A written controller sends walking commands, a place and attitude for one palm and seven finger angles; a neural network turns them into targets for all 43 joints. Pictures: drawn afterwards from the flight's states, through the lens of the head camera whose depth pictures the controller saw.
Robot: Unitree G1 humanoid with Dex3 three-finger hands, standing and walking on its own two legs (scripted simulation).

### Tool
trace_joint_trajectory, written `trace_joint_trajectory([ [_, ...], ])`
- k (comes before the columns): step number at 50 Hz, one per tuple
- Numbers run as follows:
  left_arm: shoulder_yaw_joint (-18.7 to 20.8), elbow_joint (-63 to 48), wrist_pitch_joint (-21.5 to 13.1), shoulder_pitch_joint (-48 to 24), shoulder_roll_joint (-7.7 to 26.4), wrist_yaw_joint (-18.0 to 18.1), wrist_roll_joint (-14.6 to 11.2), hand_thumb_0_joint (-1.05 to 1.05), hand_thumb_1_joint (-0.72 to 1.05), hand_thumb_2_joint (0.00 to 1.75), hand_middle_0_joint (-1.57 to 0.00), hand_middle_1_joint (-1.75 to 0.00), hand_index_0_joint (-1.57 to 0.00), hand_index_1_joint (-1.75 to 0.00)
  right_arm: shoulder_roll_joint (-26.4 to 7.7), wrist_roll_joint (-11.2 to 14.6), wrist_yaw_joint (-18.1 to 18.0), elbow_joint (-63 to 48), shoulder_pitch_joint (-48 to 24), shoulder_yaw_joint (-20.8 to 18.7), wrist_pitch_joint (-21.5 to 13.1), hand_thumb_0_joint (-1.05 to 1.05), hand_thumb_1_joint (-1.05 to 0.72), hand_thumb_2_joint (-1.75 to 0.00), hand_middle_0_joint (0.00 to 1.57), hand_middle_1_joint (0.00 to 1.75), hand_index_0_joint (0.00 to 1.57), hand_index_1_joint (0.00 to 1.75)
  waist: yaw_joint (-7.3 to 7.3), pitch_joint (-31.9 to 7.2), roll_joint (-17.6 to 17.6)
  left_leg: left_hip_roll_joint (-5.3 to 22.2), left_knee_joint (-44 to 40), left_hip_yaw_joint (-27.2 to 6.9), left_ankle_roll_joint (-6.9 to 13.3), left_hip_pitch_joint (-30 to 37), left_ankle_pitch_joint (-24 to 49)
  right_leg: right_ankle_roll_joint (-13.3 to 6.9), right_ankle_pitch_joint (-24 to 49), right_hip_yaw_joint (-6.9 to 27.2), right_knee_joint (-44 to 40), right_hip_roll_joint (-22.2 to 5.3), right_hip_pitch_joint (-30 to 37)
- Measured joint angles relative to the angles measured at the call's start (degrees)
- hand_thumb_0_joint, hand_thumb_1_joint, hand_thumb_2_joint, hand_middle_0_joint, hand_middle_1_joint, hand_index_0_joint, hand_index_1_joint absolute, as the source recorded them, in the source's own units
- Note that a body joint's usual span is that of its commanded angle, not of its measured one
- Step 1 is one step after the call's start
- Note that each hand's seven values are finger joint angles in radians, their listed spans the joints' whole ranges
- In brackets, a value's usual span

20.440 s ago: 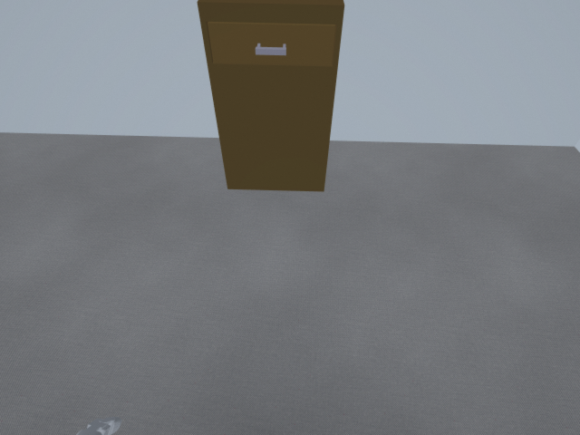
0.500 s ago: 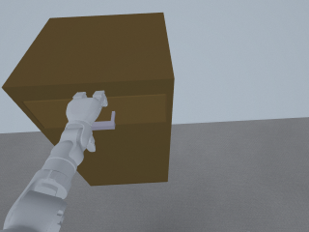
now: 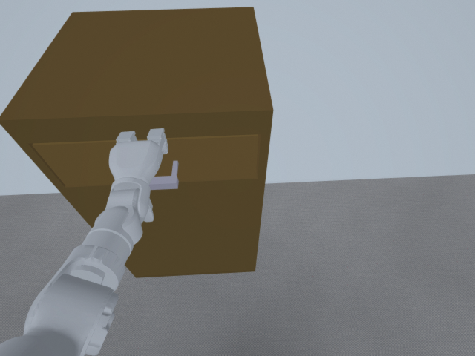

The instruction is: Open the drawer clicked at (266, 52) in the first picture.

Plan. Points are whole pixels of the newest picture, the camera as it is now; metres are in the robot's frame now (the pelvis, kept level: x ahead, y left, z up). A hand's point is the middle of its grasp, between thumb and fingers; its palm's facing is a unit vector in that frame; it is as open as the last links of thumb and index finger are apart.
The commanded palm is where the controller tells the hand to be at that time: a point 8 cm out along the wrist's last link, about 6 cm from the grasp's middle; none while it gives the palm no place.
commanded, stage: lower the fingers behind the handle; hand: left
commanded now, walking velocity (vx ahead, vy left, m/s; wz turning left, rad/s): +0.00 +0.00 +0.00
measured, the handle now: (152, 175) +0.48 +0.19 -0.01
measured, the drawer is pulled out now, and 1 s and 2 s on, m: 0.00 0.00 0.00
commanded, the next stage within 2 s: close the thumb around the handle in 1.04 s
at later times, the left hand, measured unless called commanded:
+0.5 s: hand (150, 188) +0.44 +0.19 -0.01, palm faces +0.08 -0.03 -1.00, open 13.7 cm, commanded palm +0.42 +0.19 +0.04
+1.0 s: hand (153, 199) +0.43 +0.19 -0.04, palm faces -0.02 -0.05 -1.00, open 13.8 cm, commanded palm +0.42 +0.19 +0.03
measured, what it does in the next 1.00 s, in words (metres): stands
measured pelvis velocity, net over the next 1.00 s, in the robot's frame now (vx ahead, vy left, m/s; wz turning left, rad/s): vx -0.03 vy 0.01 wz -0.01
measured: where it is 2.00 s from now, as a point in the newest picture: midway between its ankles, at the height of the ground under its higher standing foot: outside the picture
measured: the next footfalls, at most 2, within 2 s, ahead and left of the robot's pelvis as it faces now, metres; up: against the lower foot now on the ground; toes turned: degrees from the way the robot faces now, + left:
none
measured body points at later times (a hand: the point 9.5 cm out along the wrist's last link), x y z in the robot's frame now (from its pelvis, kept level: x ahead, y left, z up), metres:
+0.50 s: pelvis -0.02 +0.01 -0.02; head +0.06 +0.00 +0.42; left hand +0.43 +0.19 +0.04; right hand +0.02 -0.26 -0.16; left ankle +0.00 +0.10 -0.71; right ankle -0.02 -0.09 -0.71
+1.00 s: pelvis -0.03 +0.01 -0.03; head +0.06 +0.01 +0.41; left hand +0.42 +0.19 +0.02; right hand +0.01 -0.26 -0.15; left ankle +0.00 +0.10 -0.71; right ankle -0.02 -0.09 -0.71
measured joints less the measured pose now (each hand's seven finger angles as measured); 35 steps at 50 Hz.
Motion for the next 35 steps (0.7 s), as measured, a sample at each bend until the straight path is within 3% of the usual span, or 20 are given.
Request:
trace_joint_trajectory([
  [8, 0.5, 5.6, 0.1, -1.5, 2.0, -3.8, -0.7, 0.0, -0.49, 0.3, -0.32, -1.21, -0.31, -1.26, -0.6, 0.2, -0.9, -1.4, 0.7, 0.5, -0.6, 0.01, -0.91, -0.9, 0.21, 0.3, 0.21, 0.3, -2.01, 0.8, -0.4, 0.3, 1.3, 0.4, 0.0, -2.3, 0.4, 0.1, 0.6, 0.2, 1.2, 0.3, -2.4],
  [13, 2.2, 2.2, -6.0, -0.5, 3.7, -2.0, 0.1, 0.0, -0.49, 0.3, -0.32, -1.25, -0.31, -1.22, -0.8, -0.4, -1.5, -0.9, 2.4, -0.6, -2.5, 0.01, -0.91, -0.9, 0.21, 0.3, 0.21, 0.3, -1.99, 0.5, -0.5, 0.5, 4.1, 0.2, 0.0, -6.1, -0.4, 0.1, 0.0, -0.2, 3.6, 0.5, -5.9],
  [17, 2.9, 3.0, -7.1, -0.7, 3.4, 2.1, 1.3, 0.0, -0.49, 0.3, -0.33, -1.25, -0.32, -1.21, -1.0, -1.0, -0.6, 0.7, 3.1, -1.4, -3.3, 0.01, -0.91, -0.9, 0.21, 0.3, 0.2, 0.3, -1.82, -0.7, 0.0, 0.5, 7.1, 0.2, 0.1, -9.6, -1.6, 0.2, -1.1, -0.4, 6.2, 0.6, -9.3],
  [21, 3.0, 3.7, -5.8, -0.9, 1.9, 6.4, 1.6, 0.0, -0.49, 0.3, -0.34, -1.27, -0.32, -1.23, -0.8, -1.3, 0.4, 2.0, 2.9, -1.5, -3.3, 0.01, -0.91, -0.9, 0.2, 0.3, 0.2, 0.3, -1.41, -1.4, 0.4, 0.4, 8.9, 0.3, 0.3, -11.7, -2.4, 0.4, -1.8, -0.5, 7.9, 0.6, -11.3],
  [25, 2.4, 5.8, -2.5, -2.4, 0.2, 8.6, 1.3, 0.0, -0.49, 0.3, -0.35, -1.25, -0.33, -1.28, -0.1, -1.2, 1.0, 2.6, 2.2, -0.9, -2.8, 0.01, -0.91, -0.9, 0.2, 0.3, 0.2, 0.3, -1.52, -1.6, 0.6, 0.3, 9.1, 0.2, 0.4, -12.0, -2.3, 0.5, -1.8, -0.6, 8.1, 0.4, -11.5],
  [31, 1.4, 9.6, 2.4, -5.4, -1.0, 7.8, 0.7, 0.0, -0.49, 0.3, -0.36, -1.23, -0.33, -1.34, 0.7, -0.7, 0.6, 1.5, 1.0, 0.7, -2.0, 0.01, -0.91, -0.9, 0.21, 0.3, 0.21, 0.3, -2.3, -1.3, 0.3, 0.3, 7.8, 0.3, 0.5, -11.0, -1.3, 0.6, -0.9, -0.5, 6.9, 0.4, -10.6],
  [35, 0.6, 10.7, 3.5, -6.6, -0.8, 5.6, 0.5, 0.0, -0.49, 0.3, -0.34, -1.22, -0.3, -1.32, 0.7, -0.5, 0.0, 0.3, 1.0, 1.2, -2.1, 0.01, -0.91, -0.9, 0.21, 0.3, 0.21, 0.3, -2.76, -1.1, 0.0, 0.3, 7.5, 0.2, 0.4, -10.8, -0.8, 0.6, -0.4, -0.6, 6.6, 0.3, -10.3],
])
